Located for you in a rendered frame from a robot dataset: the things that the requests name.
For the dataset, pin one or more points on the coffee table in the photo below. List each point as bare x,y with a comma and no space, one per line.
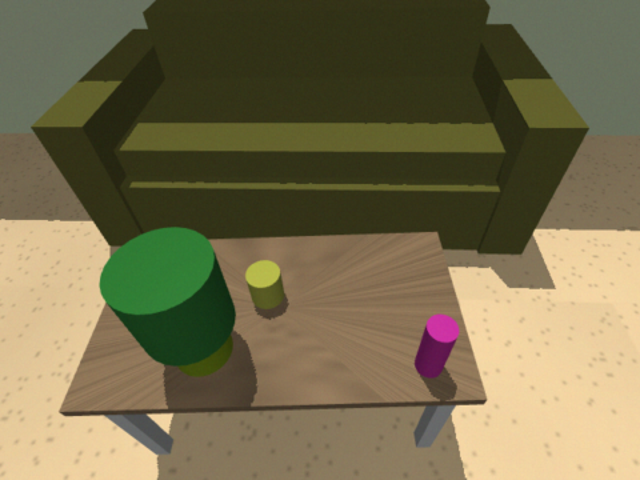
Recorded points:
345,335

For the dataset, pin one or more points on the potted plant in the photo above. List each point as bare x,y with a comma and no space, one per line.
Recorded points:
167,288

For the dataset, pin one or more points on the sofa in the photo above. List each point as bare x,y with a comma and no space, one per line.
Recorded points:
284,118

